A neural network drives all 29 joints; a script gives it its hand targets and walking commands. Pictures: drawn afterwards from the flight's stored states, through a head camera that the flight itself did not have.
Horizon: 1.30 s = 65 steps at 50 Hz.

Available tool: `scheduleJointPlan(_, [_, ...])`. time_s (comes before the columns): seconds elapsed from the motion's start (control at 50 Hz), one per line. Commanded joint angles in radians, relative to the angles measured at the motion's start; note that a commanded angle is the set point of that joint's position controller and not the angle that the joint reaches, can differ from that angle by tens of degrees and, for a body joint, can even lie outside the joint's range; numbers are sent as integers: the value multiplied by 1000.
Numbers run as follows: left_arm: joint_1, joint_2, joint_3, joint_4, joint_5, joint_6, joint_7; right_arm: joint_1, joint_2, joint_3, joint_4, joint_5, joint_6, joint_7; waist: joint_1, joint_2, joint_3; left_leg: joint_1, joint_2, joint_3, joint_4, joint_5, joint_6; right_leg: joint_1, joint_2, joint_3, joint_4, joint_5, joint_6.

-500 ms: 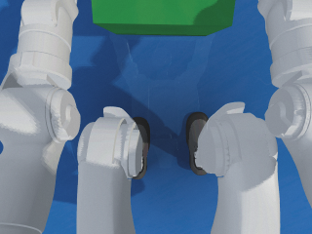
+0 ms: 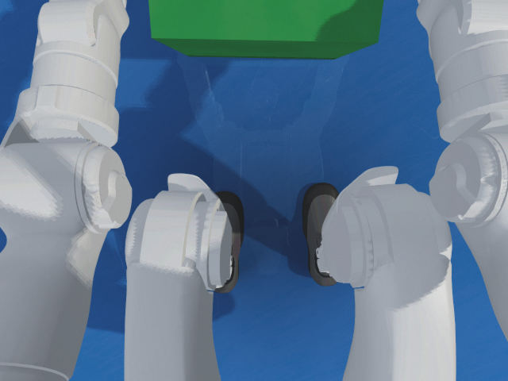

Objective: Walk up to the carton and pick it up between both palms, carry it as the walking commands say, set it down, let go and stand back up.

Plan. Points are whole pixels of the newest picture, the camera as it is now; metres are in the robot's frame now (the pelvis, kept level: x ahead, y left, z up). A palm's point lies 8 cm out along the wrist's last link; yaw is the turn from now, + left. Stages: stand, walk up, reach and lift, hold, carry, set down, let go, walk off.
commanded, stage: set down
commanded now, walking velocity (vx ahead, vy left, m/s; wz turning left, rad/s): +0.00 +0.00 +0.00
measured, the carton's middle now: out of the picture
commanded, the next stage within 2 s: let go in 1.96 s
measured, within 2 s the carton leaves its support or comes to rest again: neither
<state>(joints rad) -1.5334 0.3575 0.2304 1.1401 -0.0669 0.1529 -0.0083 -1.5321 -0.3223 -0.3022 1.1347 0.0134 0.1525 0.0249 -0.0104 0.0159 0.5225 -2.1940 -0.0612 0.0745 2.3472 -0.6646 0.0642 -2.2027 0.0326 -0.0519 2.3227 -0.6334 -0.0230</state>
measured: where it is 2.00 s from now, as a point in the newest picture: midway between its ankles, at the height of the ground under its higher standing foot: (273, 254)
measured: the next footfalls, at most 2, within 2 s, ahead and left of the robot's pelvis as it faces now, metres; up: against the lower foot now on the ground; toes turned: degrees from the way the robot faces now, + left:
none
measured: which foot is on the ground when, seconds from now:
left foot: down 0.00-1.00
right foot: down 0.00-1.00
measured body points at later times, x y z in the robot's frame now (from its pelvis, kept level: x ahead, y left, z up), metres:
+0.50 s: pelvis +0.00 +0.00 +0.00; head +0.38 +0.00 +0.23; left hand +0.57 +0.19 -0.18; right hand +0.56 -0.21 -0.18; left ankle +0.10 +0.09 -0.31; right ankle +0.11 -0.11 -0.31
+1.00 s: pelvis -0.02 +0.00 +0.08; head +0.37 +0.00 +0.30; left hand +0.59 +0.20 -0.06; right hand +0.58 -0.22 -0.07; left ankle +0.10 +0.09 -0.31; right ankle +0.11 -0.11 -0.31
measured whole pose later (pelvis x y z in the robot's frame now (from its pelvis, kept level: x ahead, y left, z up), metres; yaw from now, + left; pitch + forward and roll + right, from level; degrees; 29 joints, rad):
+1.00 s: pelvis -0.02 +0.00 +0.08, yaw +0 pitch +32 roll -1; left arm -1.59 0.49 0.12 0.92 -0.22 0.29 0.09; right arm -1.55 -0.48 -0.15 0.89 0.22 0.29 -0.11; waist -0.01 0.01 0.52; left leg -2.04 -0.04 0.06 2.07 -0.59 0.06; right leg -2.05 0.04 -0.04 2.05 -0.55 -0.02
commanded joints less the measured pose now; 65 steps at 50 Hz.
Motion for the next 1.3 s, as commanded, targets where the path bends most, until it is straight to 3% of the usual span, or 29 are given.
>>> scheduleJointPlan(0.0, [-344,-91,-75,-82,-14,-34,-20,-261,62,49,-32,15,-34,-4,-15,40,-869,413,-6,-125,-195,320,-67,478,14,87,-156,323,3])
scheduleJointPlan(0.04, [-352,41,-81,-66,-42,-49,29,-311,-43,72,-82,47,-46,-41,-6,15,-918,482,-4,-153,-210,359,-52,441,10,76,-155,326,19])
scheduleJointPlan(0.06, [-328,56,-87,-11,-63,-46,46,-280,-110,79,-11,44,-58,-63,-31,-16,-937,460,-3,-160,-200,377,-62,453,7,73,-149,355,21])
scheduleJointPlan(0.08, [-304,100,-67,-14,-56,-54,55,-300,-109,106,-64,77,-62,-77,2,-40,-968,394,2,-146,-196,361,-63,535,-1,95,-142,394,17])
scheduleJointPlan(0.12, [-364,186,-75,-63,-80,-75,88,-342,-163,99,-95,96,-80,-101,2,-23,-1062,440,2,-159,-191,443,-60,510,5,89,-118,462,20])
scheduleJointPlan(0.14, [-358,172,-88,-35,-89,-74,92,-314,-203,87,-35,89,-83,-110,-28,4,-1091,471,1,-156,-179,475,-69,492,6,82,-114,478,18])
scheduleJointPlan(0.16, [-361,190,-93,-52,-88,-83,99,-332,-208,96,-84,102,-87,-117,-4,28,-1122,513,4,-163,-166,541,-64,468,7,97,-115,506,16])
scheduleJointPlan(0.2, [-347,192,-99,-33,-111,-79,97,-324,-235,103,-80,112,-95,-120,-37,7,-1132,480,14,-166,-173,510,-60,493,-2,87,-119,503,17])
scheduleJointPlan(0.24, [-317,196,-100,26,-107,-75,94,-292,-216,145,-35,141,-86,-116,-14,17,-1131,463,21,-149,-150,498,-60,491,-9,105,-126,491,13])
scheduleJointPlan(0.26, [-322,170,-121,-19,-137,-78,89,-302,-212,152,-47,140,-88,-112,-37,-38,-1123,408,16,-150,-171,469,-59,533,-7,101,-126,509,8])
scheduleJointPlan(0.28, [-327,213,-99,-20,-120,-80,88,-303,-205,160,-56,167,-82,-111,-3,-8,-1131,436,24,-136,-163,467,-58,518,-9,108,-126,486,18])
scheduleJointPlan(0.34, [-297,194,-121,1,-125,-73,78,-258,-212,157,-8,171,-79,-100,-27,7,-1133,455,28,-150,-164,477,-56,505,-13,101,-127,496,19])
scheduleJointPlan(0.4, [-371,226,-132,-81,-143,-74,76,-345,-232,163,-115,215,-85,-96,-23,-3,-1174,509,45,-169,-163,489,-47,487,-16,99,-123,488,18])
scheduleJointPlan(0.42, [-361,207,-141,-79,-141,-75,74,-355,-221,188,-117,216,-80,-92,9,19,-1152,487,38,-155,-164,499,-51,493,-11,111,-134,496,17])
scheduleJointPlan(0.44, [-360,213,-125,-34,-139,-66,74,-346,-247,173,-93,203,-74,-93,-14,11,-1091,437,39,-146,-169,447,-53,481,-13,109,-143,459,15])
scheduleJointPlan(0.5, [-387,278,-100,-103,-122,-67,79,-318,-231,162,-89,193,-61,-101,-3,-7,-1161,441,43,-136,-177,405,-44,544,-14,112,-159,443,19])
scheduleJointPlan(0.56, [-425,248,-135,-177,-152,-53,85,-378,-280,148,-182,197,-58,-114,-31,40,-1322,594,45,-137,-202,474,-49,580,-9,96,-185,462,9])
scheduleJointPlan(0.68, [-380,262,-133,-205,-159,1,103,-329,-303,134,-230,190,-5,-131,-43,19,-1649,770,31,-123,-254,509,-38,709,3,49,-230,487,14])
scheduleJointPlan(0.74, [-365,284,-114,-297,-143,27,116,-312,-300,143,-309,204,24,-140,-19,35,-1788,859,27,-113,-286,542,-38,762,7,52,-271,507,6])
scheduleJointPlan(0.78, [-367,316,-76,-286,-142,52,110,-355,-313,152,-336,194,52,-141,2,-39,-1756,784,26,-99,-324,481,-31,794,8,52,-307,465,13])
scheduleJointPlan(0.88, [-396,282,-106,-333,-145,97,99,-339,-321,128,-333,202,93,-135,-30,27,-1793,871,21,-97,-398,498,-31,736,20,37,-388,444,1])
scheduleJointPlan(0.9, [-379,293,-95,-371,-146,99,102,-390,-316,138,-437,210,97,-134,-2,23,-1878,945,18,-104,-414,521,-31,769,21,37,-397,450,7])
scheduleJointPlan(0.94, [-396,302,-90,-374,-163,119,92,-409,-307,139,-434,208,116,-130,-23,-37,-1842,878,15,-101,-466,465,-26,836,23,37,-447,435,11])
scheduleJointPlan(0.96, [-391,305,-80,-367,-147,129,89,-364,-299,142,-374,199,133,-127,2,-6,-1844,893,12,-97,-473,483,-25,824,23,54,-458,447,9])
scheduleJointPlan(1.0, [-383,320,-70,-362,-139,146,91,-351,-342,112,-374,186,147,-128,-23,-13,-1888,953,15,-103,-514,465,-30,825,24,33,-488,419,10])
scheduleJointPlan(1.02, [-382,302,-74,-399,-139,153,86,-361,-325,117,-421,194,152,-129,0,33,-1907,972,9,-100,-537,486,-30,860,29,49,-513,447,6])
scheduleJointPlan(1.18, [-410,316,-51,-441,-136,185,71,-386,-318,111,-458,191,184,-114,-22,-16,-1971,1043,6,-100,-672,490,-32,977,32,43,-660,466,13])
scheduleJointPlan(1.2, [-371,329,-35,-457,-124,185,66,-344,-298,130,-466,196,191,-115,8,-11,-2010,1072,-1,-98,-696,521,-28,1041,30,60,-682,508,18])
scheduleJointPlan(1.28, [-394,322,-51,-443,-134,209,66,-380,-338,99,-489,186,204,-113,-24,4,-2031,1178,1,-121,-763,547,-36,1009,35,37,-743,484,20])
